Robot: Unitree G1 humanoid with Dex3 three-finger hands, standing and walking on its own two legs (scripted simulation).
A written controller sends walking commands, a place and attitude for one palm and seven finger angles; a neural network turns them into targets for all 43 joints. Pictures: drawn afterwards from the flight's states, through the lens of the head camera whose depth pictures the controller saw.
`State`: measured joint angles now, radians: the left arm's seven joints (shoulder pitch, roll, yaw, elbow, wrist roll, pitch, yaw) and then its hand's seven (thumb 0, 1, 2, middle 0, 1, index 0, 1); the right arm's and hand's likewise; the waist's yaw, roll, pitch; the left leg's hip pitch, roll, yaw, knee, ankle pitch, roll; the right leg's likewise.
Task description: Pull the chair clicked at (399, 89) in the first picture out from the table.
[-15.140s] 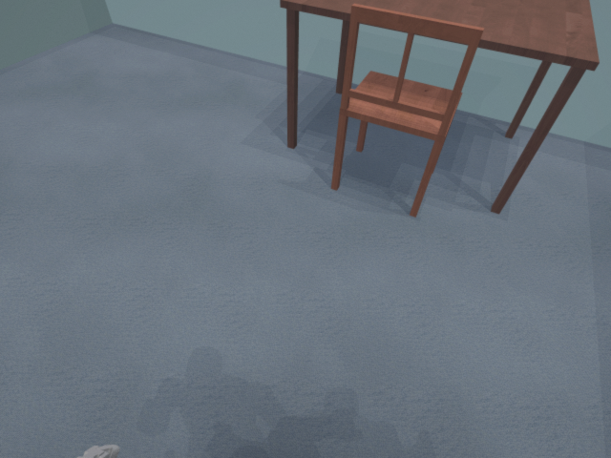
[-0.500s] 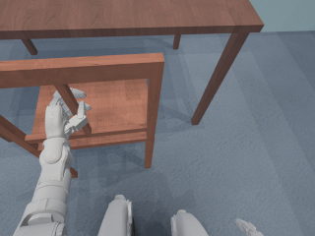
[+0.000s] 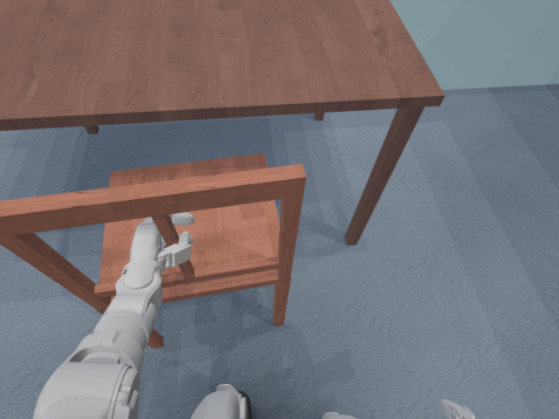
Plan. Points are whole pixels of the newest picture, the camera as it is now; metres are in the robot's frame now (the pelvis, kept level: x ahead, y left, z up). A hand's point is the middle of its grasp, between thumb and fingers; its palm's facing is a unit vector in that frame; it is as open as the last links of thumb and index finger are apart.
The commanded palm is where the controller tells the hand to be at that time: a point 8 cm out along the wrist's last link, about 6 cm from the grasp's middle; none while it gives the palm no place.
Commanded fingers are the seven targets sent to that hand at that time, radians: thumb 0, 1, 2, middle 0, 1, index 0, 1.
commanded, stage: step backward, pulling the chair out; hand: left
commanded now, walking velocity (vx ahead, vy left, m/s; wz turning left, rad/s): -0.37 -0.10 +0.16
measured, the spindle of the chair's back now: (176, 247) +0.40 +0.18 -0.09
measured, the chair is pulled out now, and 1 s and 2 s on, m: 0.08 0.20 0.34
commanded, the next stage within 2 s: none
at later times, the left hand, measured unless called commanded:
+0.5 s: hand (187, 302) +0.29 +0.14 -0.05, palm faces +0.07 -0.98 -0.16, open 5.1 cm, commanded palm +0.30 +0.20 -0.05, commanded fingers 0.00 0.90 0.90 -0.50 -1.45 -0.50 -1.45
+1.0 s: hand (182, 314) +0.27 +0.15 -0.05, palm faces +0.09 -0.98 -0.18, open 5.1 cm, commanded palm +0.26 +0.20 -0.05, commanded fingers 0.00 0.90 0.90 -0.50 -1.45 -0.50 -1.45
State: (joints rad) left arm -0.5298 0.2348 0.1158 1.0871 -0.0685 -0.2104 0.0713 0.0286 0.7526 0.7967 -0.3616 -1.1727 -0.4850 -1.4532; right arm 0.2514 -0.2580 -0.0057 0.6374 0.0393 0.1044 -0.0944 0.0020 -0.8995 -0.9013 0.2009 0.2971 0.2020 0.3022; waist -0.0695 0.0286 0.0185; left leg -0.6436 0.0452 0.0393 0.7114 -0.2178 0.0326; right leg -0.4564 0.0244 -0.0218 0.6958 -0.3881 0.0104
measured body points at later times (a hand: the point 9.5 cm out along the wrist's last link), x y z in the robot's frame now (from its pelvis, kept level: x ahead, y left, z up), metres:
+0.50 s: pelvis -0.05 -0.01 +0.01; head +0.00 +0.00 +0.45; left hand +0.28 +0.19 -0.04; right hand +0.04 -0.28 -0.12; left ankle +0.08 +0.10 -0.71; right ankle -0.03 -0.13 -0.71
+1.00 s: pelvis -0.08 -0.01 +0.01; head +0.00 -0.01 +0.45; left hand +0.26 +0.20 -0.04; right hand +0.02 -0.28 -0.12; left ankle -0.05 +0.13 -0.71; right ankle -0.03 -0.13 -0.71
